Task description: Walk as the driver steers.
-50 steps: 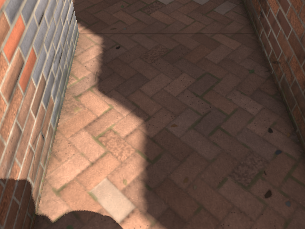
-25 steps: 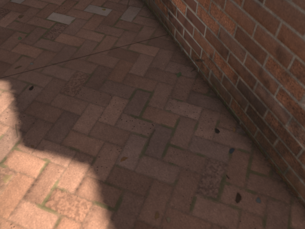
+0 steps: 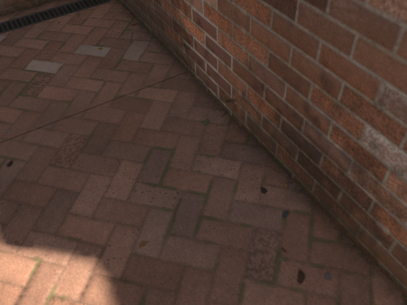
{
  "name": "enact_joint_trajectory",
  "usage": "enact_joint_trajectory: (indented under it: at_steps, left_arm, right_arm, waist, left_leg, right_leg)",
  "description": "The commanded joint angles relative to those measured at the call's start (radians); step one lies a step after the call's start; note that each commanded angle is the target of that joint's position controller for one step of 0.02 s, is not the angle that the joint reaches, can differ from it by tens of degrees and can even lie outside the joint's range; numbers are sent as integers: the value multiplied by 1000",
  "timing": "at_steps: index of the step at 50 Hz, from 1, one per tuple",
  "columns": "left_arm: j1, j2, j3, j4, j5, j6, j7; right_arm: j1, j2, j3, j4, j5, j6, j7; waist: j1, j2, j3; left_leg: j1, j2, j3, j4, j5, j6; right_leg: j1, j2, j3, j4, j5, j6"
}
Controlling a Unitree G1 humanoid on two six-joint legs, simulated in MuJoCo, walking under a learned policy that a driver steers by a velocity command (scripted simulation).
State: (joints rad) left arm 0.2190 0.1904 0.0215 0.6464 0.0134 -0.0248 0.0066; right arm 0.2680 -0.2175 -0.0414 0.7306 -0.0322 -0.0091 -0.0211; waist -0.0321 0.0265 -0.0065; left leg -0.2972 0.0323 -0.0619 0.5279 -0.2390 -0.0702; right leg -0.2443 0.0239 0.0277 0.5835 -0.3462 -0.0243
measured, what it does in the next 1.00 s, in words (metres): stands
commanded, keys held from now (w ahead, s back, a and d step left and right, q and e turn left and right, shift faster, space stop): shift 1.00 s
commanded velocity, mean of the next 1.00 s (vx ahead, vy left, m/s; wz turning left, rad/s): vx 0.00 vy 0.00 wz -0.01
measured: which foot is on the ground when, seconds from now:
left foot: down 0.00-1.00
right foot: down 0.00-1.00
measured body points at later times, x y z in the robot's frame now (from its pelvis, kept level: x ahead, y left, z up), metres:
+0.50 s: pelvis +0.02 -0.01 +0.00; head +0.02 -0.01 +0.45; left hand +0.15 +0.23 -0.11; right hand +0.11 -0.26 -0.13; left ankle +0.03 +0.16 -0.73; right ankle -0.02 -0.10 -0.73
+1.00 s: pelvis +0.02 -0.01 +0.00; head +0.02 -0.02 +0.45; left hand +0.11 +0.23 -0.13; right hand +0.06 -0.26 -0.14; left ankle +0.03 +0.16 -0.73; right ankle -0.02 -0.10 -0.73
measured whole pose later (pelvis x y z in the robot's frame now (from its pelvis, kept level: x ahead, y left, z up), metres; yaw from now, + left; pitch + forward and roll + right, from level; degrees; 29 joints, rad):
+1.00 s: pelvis +0.02 -0.01 +0.00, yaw +1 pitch -1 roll +0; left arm 0.25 0.18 0.03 0.85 0.00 -0.02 -0.01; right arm 0.34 -0.18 -0.07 0.88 -0.02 -0.01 -0.06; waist -0.02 0.01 0.01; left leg -0.25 0.06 -0.09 0.52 -0.27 -0.09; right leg -0.17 0.05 0.00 0.53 -0.35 -0.05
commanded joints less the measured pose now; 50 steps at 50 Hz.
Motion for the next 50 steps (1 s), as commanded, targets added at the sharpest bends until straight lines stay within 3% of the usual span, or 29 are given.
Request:
enact_joint_trajectory:
  at_steps: [1,3,4,5,18,32,33,39,43,44,50]
  left_arm:
    - [-10,121,37,-68,-7,-18,8]
    - [-8,119,39,-69,-7,-15,8]
    - [-6,124,41,-70,2,-13,4]
    - [-14,111,39,-67,6,-14,-1]
    - [0,87,47,-26,-10,-10,-9]
    - [20,81,49,48,-12,-8,-3]
    - [18,92,49,52,-14,-15,-8]
    - [25,86,43,94,-14,-27,-17]
    - [32,89,39,123,-15,-24,-16]
    - [29,84,36,132,-17,-18,-17]
    - [40,93,32,172,-20,-8,-15]
  right_arm:
    - [-6,-78,-26,-61,3,-17,-4]
    - [-3,-72,-28,-55,4,-17,-6]
    - [10,-81,-35,-47,-2,-18,-5]
    - [18,-83,-38,-44,4,-20,-5]
    - [20,-75,-52,-28,14,-21,-18]
    - [57,-58,-58,10,17,-15,-33]
    - [53,-76,-65,7,12,-13,-36]
    - [82,-59,-63,39,14,-5,-43]
    - [97,-56,-60,67,15,-3,-43]
    - [101,-42,-53,76,7,-6,-44]
    - [124,-44,-44,128,12,-10,-46]
  waist:
    - [10,-87,-8]
    - [12,-60,-12]
    - [5,-54,-10]
    - [-1,-41,-10]
    - [10,-32,-32]
    - [12,-30,14]
    - [7,-34,17]
    - [6,-32,18]
    - [10,-28,21]
    - [9,-43,25]
    - [17,-22,35]
  left_leg:
    - [74,3,1,-19,174,24]
    - [86,4,-1,-22,189,23]
    - [92,8,-6,-29,183,23]
    - [101,11,-7,-34,165,22]
    - [114,14,-15,-23,223,21]
    - [110,10,-18,-33,194,15]
    - [113,10,-18,-22,185,5]
    - [120,14,-24,-30,193,-1]
    - [120,13,-24,-35,196,-2]
    - [119,11,-21,-34,180,0]
    - [113,9,-16,-37,184,0]
  right_leg:
    - [-54,-93,107,-159,191,-21]
    - [-49,-88,102,-154,202,-23]
    - [-46,-89,104,-159,209,-23]
    - [-46,-87,105,-156,189,-25]
    - [1,-56,59,-129,271,-17]
    - [-17,-52,55,-154,233,-17]
    - [-28,-58,66,-160,236,-21]
    - [-24,-60,65,-173,234,-23]
    - [-17,-59,63,-178,237,-24]
    - [-21,-55,61,-179,240,-24]
    - [-16,-50,54,-178,242,-26]
Next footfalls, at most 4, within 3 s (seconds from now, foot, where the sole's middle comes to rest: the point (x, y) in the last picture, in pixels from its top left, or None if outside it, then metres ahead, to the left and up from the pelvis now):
1.54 left None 0.20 0.18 -0.77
2.04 right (214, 272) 0.64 0.01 -0.77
2.52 left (150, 177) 1.06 0.25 -0.77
2.92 right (125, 108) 1.51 0.40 -0.77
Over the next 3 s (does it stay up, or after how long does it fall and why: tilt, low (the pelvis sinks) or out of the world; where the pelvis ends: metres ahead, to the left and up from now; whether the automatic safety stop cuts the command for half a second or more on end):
stays up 1.30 0.37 -0.02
